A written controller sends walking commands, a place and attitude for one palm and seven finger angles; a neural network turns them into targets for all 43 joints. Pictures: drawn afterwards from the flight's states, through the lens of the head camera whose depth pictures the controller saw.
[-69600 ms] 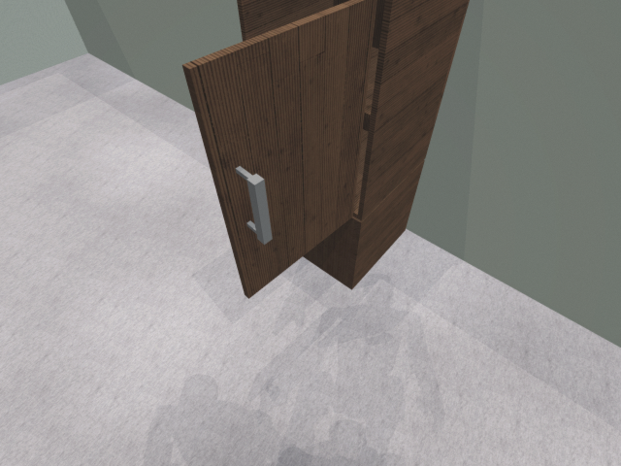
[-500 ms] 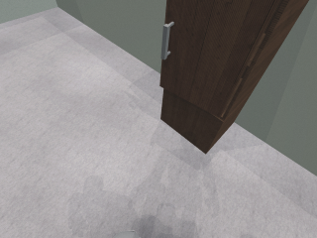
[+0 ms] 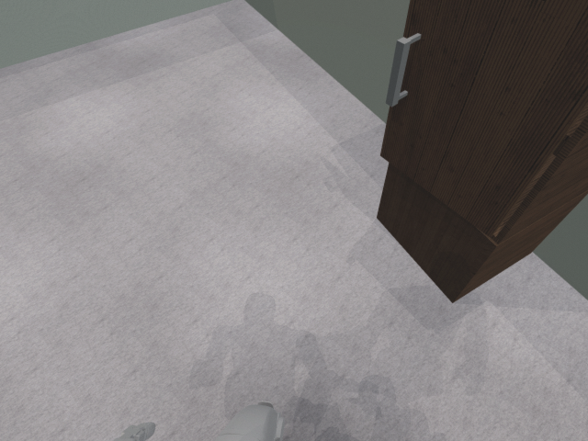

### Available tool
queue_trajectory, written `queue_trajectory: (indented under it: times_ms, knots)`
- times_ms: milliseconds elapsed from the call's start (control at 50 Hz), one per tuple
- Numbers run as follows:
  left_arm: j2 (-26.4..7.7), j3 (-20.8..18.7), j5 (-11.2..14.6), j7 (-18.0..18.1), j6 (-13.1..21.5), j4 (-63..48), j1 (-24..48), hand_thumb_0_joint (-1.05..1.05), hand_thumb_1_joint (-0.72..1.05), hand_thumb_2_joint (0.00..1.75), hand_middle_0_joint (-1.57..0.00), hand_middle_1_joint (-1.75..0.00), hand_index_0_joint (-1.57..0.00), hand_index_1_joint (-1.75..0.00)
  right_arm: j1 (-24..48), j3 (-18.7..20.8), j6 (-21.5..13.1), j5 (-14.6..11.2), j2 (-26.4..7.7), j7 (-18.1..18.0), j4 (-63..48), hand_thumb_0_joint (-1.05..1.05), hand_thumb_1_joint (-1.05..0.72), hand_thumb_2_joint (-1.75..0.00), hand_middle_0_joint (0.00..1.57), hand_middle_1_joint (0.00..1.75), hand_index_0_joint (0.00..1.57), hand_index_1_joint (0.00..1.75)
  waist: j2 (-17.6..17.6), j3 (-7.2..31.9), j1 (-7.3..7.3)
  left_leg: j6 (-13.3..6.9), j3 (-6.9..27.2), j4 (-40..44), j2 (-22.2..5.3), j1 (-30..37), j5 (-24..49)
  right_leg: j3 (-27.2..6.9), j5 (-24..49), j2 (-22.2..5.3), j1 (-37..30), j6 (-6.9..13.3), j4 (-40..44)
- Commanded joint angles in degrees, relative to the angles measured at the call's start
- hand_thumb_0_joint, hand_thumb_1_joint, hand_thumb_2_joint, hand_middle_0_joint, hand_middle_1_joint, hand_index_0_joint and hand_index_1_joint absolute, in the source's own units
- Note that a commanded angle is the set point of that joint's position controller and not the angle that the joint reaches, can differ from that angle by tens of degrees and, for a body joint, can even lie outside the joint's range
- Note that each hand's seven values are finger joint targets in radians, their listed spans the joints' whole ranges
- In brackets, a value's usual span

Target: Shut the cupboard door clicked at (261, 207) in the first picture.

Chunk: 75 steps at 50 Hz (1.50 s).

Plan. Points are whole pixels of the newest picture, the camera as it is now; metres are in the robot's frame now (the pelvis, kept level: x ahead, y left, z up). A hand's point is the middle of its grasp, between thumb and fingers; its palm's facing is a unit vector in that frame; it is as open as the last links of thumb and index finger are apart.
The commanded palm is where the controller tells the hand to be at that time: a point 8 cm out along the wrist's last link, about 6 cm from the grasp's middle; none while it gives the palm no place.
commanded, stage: walk to a spot facing it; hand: left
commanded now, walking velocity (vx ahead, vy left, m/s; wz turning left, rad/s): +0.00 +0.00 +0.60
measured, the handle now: (403, 71) +0.88 -0.24 -0.02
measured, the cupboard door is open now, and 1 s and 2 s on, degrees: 8 8 8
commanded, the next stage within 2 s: turn to face it in 1.28 s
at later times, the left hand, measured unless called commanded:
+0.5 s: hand out of the picture +0.01 +0.23 -0.16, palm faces +0.36 -0.89 -0.27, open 7.4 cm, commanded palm none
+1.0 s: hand out of the picture +0.01 +0.14 -0.17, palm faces +0.70 -0.69 -0.18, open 7.4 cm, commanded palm none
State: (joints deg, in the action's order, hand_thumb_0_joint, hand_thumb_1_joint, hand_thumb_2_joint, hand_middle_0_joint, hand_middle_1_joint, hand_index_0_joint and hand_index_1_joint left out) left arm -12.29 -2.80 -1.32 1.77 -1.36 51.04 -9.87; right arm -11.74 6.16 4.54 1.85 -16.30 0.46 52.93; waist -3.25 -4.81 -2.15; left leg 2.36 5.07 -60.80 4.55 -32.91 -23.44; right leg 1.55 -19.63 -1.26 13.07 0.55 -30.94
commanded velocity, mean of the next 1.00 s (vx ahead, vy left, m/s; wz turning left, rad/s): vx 0.22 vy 0.00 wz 0.60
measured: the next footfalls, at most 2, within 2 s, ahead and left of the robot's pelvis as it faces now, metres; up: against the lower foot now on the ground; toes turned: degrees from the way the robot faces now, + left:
left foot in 0.28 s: +0.02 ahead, +0.15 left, +0.00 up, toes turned +17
right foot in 0.58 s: +0.16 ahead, -0.09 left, +0.00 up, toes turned +17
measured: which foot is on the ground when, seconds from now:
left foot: up 0.00-0.26, down 0.28-0.58, up 0.60-1.00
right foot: down 0.00-0.28, up 0.30-0.56, down 0.58-1.00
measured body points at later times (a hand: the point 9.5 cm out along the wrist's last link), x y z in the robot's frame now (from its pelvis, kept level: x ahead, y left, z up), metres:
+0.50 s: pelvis +0.03 +0.01 +0.00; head +0.08 +0.02 +0.44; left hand -0.01 +0.28 -0.14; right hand +0.22 -0.19 -0.14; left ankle -0.02 +0.14 -0.73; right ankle +0.08 -0.12 -0.70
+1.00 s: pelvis +0.17 +0.06 -0.01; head +0.22 +0.10 +0.44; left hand -0.02 +0.18 -0.16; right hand +0.43 -0.03 -0.15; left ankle +0.19 +0.20 -0.72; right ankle +0.13 -0.10 -0.73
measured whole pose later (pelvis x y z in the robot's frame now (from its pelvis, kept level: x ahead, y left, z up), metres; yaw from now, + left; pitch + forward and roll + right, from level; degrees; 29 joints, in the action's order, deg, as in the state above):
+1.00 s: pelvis +0.17 +0.06 -0.01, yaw +41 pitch +0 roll +1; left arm -7.6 -2.2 -1.7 0.3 3.2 58.1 -24.8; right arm -3.8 2.6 1.4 2.0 -11.5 3.4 51.3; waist 1.3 -8.2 1.9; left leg -3.7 -9.0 -40.1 -0.7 -28.3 -16.9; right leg 22.0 -27.2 -9.6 -0.9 -3.4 -29.7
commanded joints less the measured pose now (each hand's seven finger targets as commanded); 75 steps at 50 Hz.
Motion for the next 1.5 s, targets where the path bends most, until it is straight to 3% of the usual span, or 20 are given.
queue_trajectory:
  times_ms: [0,120,200,220,260,340,520,560,600,640,700,880,960,980,1000,1020,1120,1420,1460,1480]
  knots:
    - [-9.5,-2.7,-0.2,1.0,2.1,-3.6,-2.7,0.0,0.9,0.9,-0.2,-0.3,-0.2,-0.3,2.2,-0.4,-1.3,-0.7,-1.2,0.9,-5.4,0.0,-0.9,-0.9,0.2,0.3,0.2,0.3,13.3,3.3,1.37,1.2,-4.5,-4.0,-4.7,-2.7,-0.9,-3.9,40.5,-16.2,-9.0,6.8,6.2]
    - [-11.8,-3.8,-0.6,0.8,1.6,-1.8,-10.4,0.0,0.9,0.9,-0.2,-0.3,-0.2,-0.3,8.8,-1.8,-1.3,-1.0,0.2,1.2,-6.9,0.0,-0.9,-0.9,0.2,0.3,0.2,0.3,16.3,4.2,4.84,0.1,-9.6,12.1,-4.4,3.4,-2.2,0.2,47.5,-17.2,-13.8,5.6,3.0]
    - [-12.4,-4.2,-0.4,0.4,1.6,-2.0,-9.4,0.0,0.9,0.9,-0.2,-0.3,-0.2,-0.3,4.2,-1.6,-2.3,-0.9,-1.5,0.9,-6.1,0.0,-0.9,-0.9,0.2,0.3,0.2,0.3,15.3,7.2,1.99,-1.6,-11.9,28.7,-2.7,15.7,5.0,4.0,48.3,-17.1,-10.9,3.1,-5.4]
    - [-12.0,-4.0,0.2,0.3,1.5,-2.4,-9.0,0.0,0.9,0.9,-0.2,-0.3,-0.2,-0.3,-0.4,-0.9,-2.8,-0.5,-3.9,1.0,-4.9,0.0,-0.9,-0.9,0.2,0.3,0.2,0.3,10.1,10.2,-0.71,-2.8,-9.3,35.4,-5.3,27.5,18.4,6.6,40.7,-15.9,-3.6,0.6,-14.3]
    - [-6.3,-2.2,0.2,-0.2,1.2,-6.8,-5.9,0.0,0.9,0.9,-0.2,-0.3,-0.2,-0.3,-7.5,1.2,-2.7,-0.5,-13.6,0.3,-3.2,0.0,-0.9,-0.9,0.2,0.3,0.2,0.3,-12.2,14.5,-3.82,-16.6,17.0,36.8,-28.6,39.1,48.8,4.5,-19.3,-5.5,19.0,-3.8,-34.0]
    - [-6.9,-2.9,-0.1,-1.3,0.3,-5.8,-0.6,0.0,0.9,0.9,-0.2,-0.3,-0.2,-0.3,1.4,-0.4,-3.2,0.2,-8.8,-1.1,-5.5,0.0,-0.9,-0.9,0.2,0.3,0.2,0.3,-8.2,3.6,-0.72,-12.5,12.6,42.8,-19.2,22.5,6.8,-0.2,-8.2,-6.1,20.4,-3.8,-32.8]
    - [-7.3,-3.3,-0.7,-3.0,2.4,-2.2,-13.2,0.0,0.9,0.9,-0.2,-0.3,-0.2,-0.3,6.3,-0.1,-3.6,-0.1,-7.6,-0.4,-6.7,0.0,-0.9,-0.9,0.2,0.3,0.2,0.3,-2.6,3.1,6.34,-9.0,10.0,35.0,-10.3,2.7,-14.2,5.2,0.7,0.4,-7.6,-3.8,-2.4]
    - [-15.1,-4.4,-1.5,-1.6,3.5,-0.9,-21.9,0.0,0.9,0.9,-0.2,-0.3,-0.2,-0.3,7.3,-1.7,-4.4,-1.0,0.1,0.0,-9.5,0.0,-0.9,-0.9,0.2,0.3,0.2,0.3,25.6,5.1,11.05,-3.3,-2.9,0.6,1.1,-13.8,-15.2,-27.5,-22.0,-23.8,-18.6,3.3,20.6]
    - [-12.9,-4.2,-0.8,-0.6,3.8,-2.6,-14.5,0.0,0.9,0.9,-0.2,-0.3,-0.2,-0.3,7.6,-0.6,-4.3,0.1,-2.5,0.6,-9.1,0.0,-0.9,-0.9,0.2,0.3,0.2,0.3,17.8,0.7,6.22,-3.2,1.7,-14.4,-5.7,-14.6,-5.8,-33.8,-28.2,-27.9,-7.9,7.6,24.0]
    - [-7.4,-2.7,-0.7,-0.7,4.8,-2.9,-8.2,0.0,0.9,0.9,-0.2,-0.3,-0.2,-0.3,6.9,-0.8,-4.1,0.2,-1.2,1.7,-6.7,0.0,-0.9,-0.9,0.2,0.3,0.2,0.3,8.5,-1.5,2.51,-2.2,-0.1,-14.6,-8.8,-10.4,5.3,-14.0,-10.5,-22.2,-2.6,4.9,20.8]
    - [-5.4,-2.4,-0.7,-0.5,5.8,-0.4,-11.9,0.0,0.9,0.9,-0.2,-0.3,-0.2,-0.3,5.3,-1.7,-3.7,-0.3,1.6,2.4,-5.1,0.0,-0.9,-0.9,0.2,0.3,0.2,0.3,12.0,1.8,2.75,-1.5,-5.1,-7.6,-8.6,-8.4,7.5,1.6,18.6,-18.1,-9.9,3.5,16.1]
    - [-6.1,-2.3,-0.6,-0.2,5.9,4.3,-18.5,0.0,0.9,0.9,-0.2,-0.3,-0.2,-0.3,13.3,-3.1,-4.1,-0.3,3.7,3.4,-7.2,0.0,-0.9,-0.9,0.2,0.3,0.2,0.3,11.9,-0.5,4.83,-4.5,-13.1,16.6,-7.1,-3.7,7.6,12.4,41.0,-20.0,-18.5,3.1,11.7]
    - [-9.8,-3.3,0.0,-0.5,5.5,2.8,-14.5,0.0,0.9,0.9,-0.2,-0.3,-0.2,-0.3,-0.8,-1.8,-5.0,0.1,-0.4,2.3,-4.4,0.0,-0.9,-0.9,0.2,0.3,0.2,0.3,10.8,7.6,-2.87,-8.1,-16.4,25.8,-1.3,21.5,8.1,17.6,50.2,-19.5,-10.5,1.2,-8.8]
    - [-8.8,-3.2,0.1,-1.1,5.4,2.0,-13.4,0.0,0.9,0.9,-0.2,-0.3,-0.2,-0.3,-9.2,-0.6,-5.2,0.4,-5.1,1.7,-2.6,0.0,-0.9,-0.9,0.2,0.3,0.2,0.3,3.7,12.7,-7.33,-10.2,-9.0,30.6,-5.9,36.9,10.5,17.3,34.4,-17.0,0.7,-0.5,-24.5]
    - [-5.6,-3.0,0.9,-2.1,5.0,-1.4,-12.4,0.0,0.9,0.9,-0.2,-0.3,-0.2,-0.3,-14.3,1.5,-5.5,0.7,-13.5,1.0,-1.6,0.0,-0.9,-0.9,0.2,0.3,0.2,0.3,-11.8,16.3,-7.98,-18.2,21.7,35.8,-25.3,47.8,18.6,13.6,-12.1,-6.4,21.7,-3.6,-44.3]
    - [-6.3,-2.6,0.7,-1.8,4.5,-4.9,-5.6,0.0,0.9,0.9,-0.2,-0.3,-0.2,-0.3,-16.2,1.6,-5.1,-0.5,-15.3,0.2,-0.7,0.0,-0.9,-0.9,0.2,0.3,0.2,0.3,-2.6,15.1,-8.51,-20.5,28.7,41.1,-29.9,44.9,19.6,3.4,-13.9,-5.9,27.1,-2.7,-48.8]
    - [-3.0,-3.4,-0.8,-2.3,2.7,-1.0,-9.7,0.0,0.9,0.9,-0.2,-0.3,-0.2,-0.3,0.2,-1.8,-7.1,0.0,-4.9,-0.9,-4.8,0.0,-0.9,-0.9,0.2,0.3,0.2,0.3,-2.3,4.3,1.4,-12.7,10.9,47.2,-18.4,16.5,4.3,-1.2,0.0,-8.9,20.1,-3.3,-40.0]
    - [-2.7,-1.4,0.0,-2.0,2.6,-4.4,-1.2,0.0,0.9,0.9,-0.2,-0.3,-0.2,-0.3,-5.4,-1.2,-6.0,-0.3,-2.8,-1.7,0.0,0.0,-0.9,-0.9,0.2,0.3,0.2,0.3,-3.6,6.4,2.73,-10.8,6.8,35.7,-13.6,21.6,30.4,2.7,9.2,0.1,4.2,-3.4,-2.4]
    - [-6.1,-1.7,-0.2,-1.4,3.8,-1.0,-8.5,0.0,0.9,0.9,-0.2,-0.3,-0.2,-0.3,-7.7,-2.2,-6.5,-1.1,0.6,-1.4,1.4,0.0,-0.9,-0.9,0.2,0.3,0.2,0.3,4.9,9.6,5.39,-6.2,1.4,26.6,-8.8,13.7,18.1,-4.0,20.1,-5.5,-13.6,-1.1,6.1]
    - [-10.0,-2.2,-0.7,-0.7,4.4,0.5,-12.4,0.0,0.9,0.9,-0.2,-0.3,-0.2,-0.3,-10.7,-2.8,-6.9,-1.2,3.3,-1.0,1.5,0.0,-0.9,-0.9,0.2,0.3,0.2,0.3,15.7,12.2,5.73,-3.5,-4.6,16.2,-2.2,6.2,0.5,-18.4,30.8,-17.1,-20.8,4.0,8.7]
